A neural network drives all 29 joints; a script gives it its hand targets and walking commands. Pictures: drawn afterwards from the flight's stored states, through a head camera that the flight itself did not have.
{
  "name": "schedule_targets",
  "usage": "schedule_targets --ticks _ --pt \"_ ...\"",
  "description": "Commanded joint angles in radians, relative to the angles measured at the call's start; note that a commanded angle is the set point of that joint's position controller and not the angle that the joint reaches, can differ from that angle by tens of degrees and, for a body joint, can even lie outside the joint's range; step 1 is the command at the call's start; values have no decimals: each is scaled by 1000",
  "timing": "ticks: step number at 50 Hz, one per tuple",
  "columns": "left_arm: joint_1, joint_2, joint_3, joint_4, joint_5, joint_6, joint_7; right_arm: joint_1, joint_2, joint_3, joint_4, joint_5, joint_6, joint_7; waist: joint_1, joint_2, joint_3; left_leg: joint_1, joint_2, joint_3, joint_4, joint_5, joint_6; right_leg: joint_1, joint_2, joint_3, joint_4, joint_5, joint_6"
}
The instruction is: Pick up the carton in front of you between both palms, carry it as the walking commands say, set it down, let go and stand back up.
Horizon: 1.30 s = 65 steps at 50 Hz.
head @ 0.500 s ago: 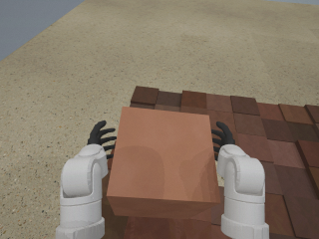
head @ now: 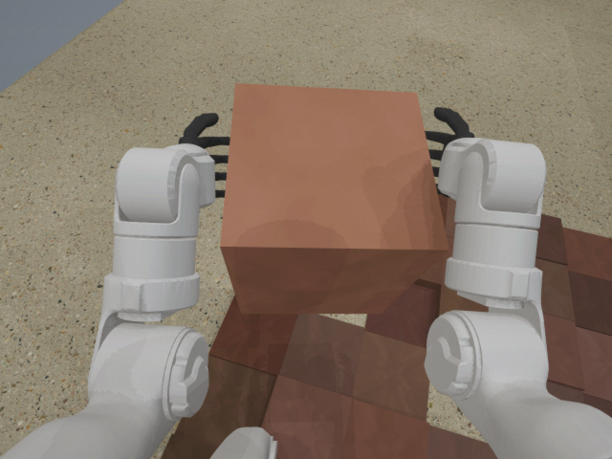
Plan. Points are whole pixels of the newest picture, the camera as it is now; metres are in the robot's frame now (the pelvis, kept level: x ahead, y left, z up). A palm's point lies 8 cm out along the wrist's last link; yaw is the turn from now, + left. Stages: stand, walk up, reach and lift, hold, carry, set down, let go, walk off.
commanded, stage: carry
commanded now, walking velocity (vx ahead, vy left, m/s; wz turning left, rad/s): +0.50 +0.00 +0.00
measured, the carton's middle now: (318, 216) +0.40 +0.04 +0.07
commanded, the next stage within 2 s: none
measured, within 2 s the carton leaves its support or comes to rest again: neither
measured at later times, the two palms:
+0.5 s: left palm (268, 45) +0.74 +0.16 +0.12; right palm (433, 64) +0.71 -0.13 +0.13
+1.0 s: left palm out of the picture +1.02 +0.22 +0.10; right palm out of the picture +1.05 -0.07 +0.10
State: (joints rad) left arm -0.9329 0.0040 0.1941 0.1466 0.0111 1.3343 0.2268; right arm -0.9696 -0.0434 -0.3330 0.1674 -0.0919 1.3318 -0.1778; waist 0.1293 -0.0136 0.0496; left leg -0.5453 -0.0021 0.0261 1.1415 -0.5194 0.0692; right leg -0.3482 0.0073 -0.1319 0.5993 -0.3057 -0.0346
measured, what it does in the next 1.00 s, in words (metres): walks ahead: left foot, then right foot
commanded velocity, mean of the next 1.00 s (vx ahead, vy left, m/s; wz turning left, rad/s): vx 0.50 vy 0.00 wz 0.00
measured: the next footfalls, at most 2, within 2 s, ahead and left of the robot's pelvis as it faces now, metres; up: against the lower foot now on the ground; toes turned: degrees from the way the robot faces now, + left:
left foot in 0.18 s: +0.31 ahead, +0.10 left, +0.00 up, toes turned +4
right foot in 0.62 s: +0.60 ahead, -0.01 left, -0.02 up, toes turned -4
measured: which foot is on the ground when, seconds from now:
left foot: up 0.00-0.16, down 0.18-0.64, up 0.66-1.00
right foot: down 0.00-0.18, up 0.20-0.60, down 0.62-1.00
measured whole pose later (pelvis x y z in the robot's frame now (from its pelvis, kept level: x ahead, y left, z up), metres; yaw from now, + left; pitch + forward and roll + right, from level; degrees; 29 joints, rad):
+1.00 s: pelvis +0.66 +0.06 -0.01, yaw -1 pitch +5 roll +0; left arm -0.73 -0.06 0.19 0.10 0.03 1.22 0.24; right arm -0.73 0.04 -0.29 0.06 -0.12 1.21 -0.18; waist 0.11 0.01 0.05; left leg -0.66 0.03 0.01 0.71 -0.08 0.01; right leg -0.20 0.06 -0.09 0.50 -0.28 -0.08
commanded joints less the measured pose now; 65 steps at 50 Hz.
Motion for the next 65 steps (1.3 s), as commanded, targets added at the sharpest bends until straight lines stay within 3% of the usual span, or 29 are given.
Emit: schedule_targets --ticks 1,6,8,9,10,11,12,14,15,21,27,29,31,32,33,34,35,37,42,45,51,54,55,56,57,58,59,61,65 --pt "-932 -1117 -498 -145 -520 -6 -327 -654 1002 457 37 357 29 238 -7 -58 -524 -273 24 -14 -189 41 -4 631 -304 442 -158 495 -202" --pt "-910 -1162 -414 -52 -477 8 -346 -683 1060 415 101 337 41 245 -37 -150 -489 47 -78 135 -590 430 -10 457 -159 127 -94 728 -85" --pt "-887 -1159 -390 -10 -455 7 -344 -695 1083 421 121 356 40 253 -135 -148 -557 399 -92 181 -702 618 20 321 -127 38 63 773 -26" --pt "-878 -1153 -385 6 -440 5 -341 -695 1089 425 124 369 38 260 -188 -103 -590 590 -22 107 -665 567 22 169 -107 44 208 612 -5" --pt "-855 -1148 -382 27 -427 6 -339 -700 1095 424 130 383 37 268 -192 53 -622 754 184 -163 -608 674 27 -27 -52 91 389 24 9" --pt "-870 -1163 -375 29 -416 12 -334 -695 1076 423 148 379 25 268 -210 284 -733 942 349 -563 -660 628 189 -271 85 134 675 -241 27" --pt "-881 -1145 -370 3 -404 9 -325 -703 1110 437 121 402 24 273 -198 231 -706 941 349 -574 -678 525 208 -374 34 193 751 -239 0" --pt "-907 -1134 -380 -67 -380 2 -300 -798 1172 483 7 465 17 287 -208 70 -618 833 295 -425 -671 716 153 -400 -3 189 663 -138 -3" --pt "-901 -1127 -386 -98 -369 -3 -285 -841 1203 512 -49 499 15 291 -204 62 -609 807 276 -376 -675 786 143 -396 -17 180 601 -102 1" --pt "-710 -1088 -406 -129 -253 -41 -230 -763 1249 578 -116 535 -5 309 -221 110 -671 916 244 -232 -628 1094 112 -443 -1 105 364 -47 9" --pt "-645 -1128 -504 -120 -241 -106 -259 -661 1284 657 -62 532 -73 353 -254 123 -574 811 87 -28 -586 1150 45 -235 95 -39 -131 378 -5" --pt "-641 -1130 -537 -135 -258 -116 -271 -629 1276 679 -55 532 -94 355 -194 169 -598 688 103 10 -497 1200 24 38 97 -40 -183 519 -45" --pt "-616 -1133 -556 -124 -281 -123 -288 -589 1276 703 -13 523 -108 354 -67 100 -632 460 76 62 -237 990 -9 380 6 15 -235 599 -76" --pt "-599 -1135 -560 -105 -299 -124 -301 -562 1281 709 14 509 -113 352 -75 -55 -641 212 10 32 -102 302 -1 582 -153 196 -89 857 -93" --pt "-559 -1123 -561 -57 -292 -129 -305 -535 1294 688 39 496 -105 348 -69 -252 -764 -109 -82 -57 169 -67 -47 915 -370 557 4 944 -287" --pt "-522 -1144 -551 -32 -312 -132 -314 -499 1270 675 44 479 -105 340 -38 -219 -805 -209 -48 -89 269 -48 -34 938 -384 642 -58 661 -330" --pt "-535 -1167 -560 -61 -336 -139 -325 -515 1273 674 17 472 -111 332 -41 -144 -756 -246 -4 -107 221 21 -25 853 -332 593 -118 504 -300" --pt "-649 -1235 -607 -147 -408 -148 -344 -527 1252 655 -41 446 -127 312 -45 -20 -670 -213 15 -81 68 92 -43 705 -277 490 -154 558 -241" --pt "-756 -1271 -661 -247 -508 -169 -359 -493 1221 653 -106 397 -155 265 -52 -54 -636 -163 10 -16 -202 79 -65 598 -261 416 -172 652 -188" --pt "-726 -1256 -661 -243 -511 -164 -361 -465 1200 679 -124 383 -157 246 -33 -106 -639 -193 24 -2 -270 332 -57 629 -220 324 -118 789 -159" --pt "-616 -1181 -634 -165 -457 -146 -357 -476 1151 713 -119 394 -121 254 -3 -101 -514 -64 -7 40 -642 614 -47 564 -150 223 -102 631 -118" --pt "-565 -1160 -600 -66 -418 -142 -356 -441 1145 683 -16 407 -105 287 -94 -82 -522 326 -12 79 -822 785 -6 371 -103 124 99 646 -44" --pt "-558 -1151 -584 -34 -405 -143 -356 -428 1139 662 20 408 -105 300 -147 -26 -533 539 29 64 -807 831 -14 203 -66 97 229 520 -12" --pt "-556 -1157 -565 -1 -394 -139 -356 -417 1117 624 71 408 -106 311 -153 179 -547 799 218 -117 -666 1277 12 -87 18 75 393 -138 33" --pt "-602 -1155 -538 46 -393 -127 -353 -395 1087 577 155 388 -107 313 -191 260 -629 1054 367 -323 -557 1466 162 -332 63 130 633 -296 46" --pt "-575 -1157 -514 63 -386 -122 -350 -355 1088 560 190 385 -110 315 -209 286 -687 1042 394 -440 -622 1058 245 -443 36 153 761 -290 28" --pt "-602 -1156 -499 54 -388 -124 -346 -368 1121 546 192 397 -113 319 -204 191 -653 929 353 -442 -687 761 221 -454 -11 173 730 -213 9" --pt "-672 -1171 -468 16 -395 -137 -338 -479 1195 540 142 443 -116 332 -189 65 -565 748 317 -391 -746 657 181 -438 -51 154 640 -107 15" --pt "-768 -1183 -464 -97 -398 -158 -296 -646 1273 565 32 521 -119 339 -183 113 -564 648 276 -300 -797 534 159 -444 -64 112 558 -80 29"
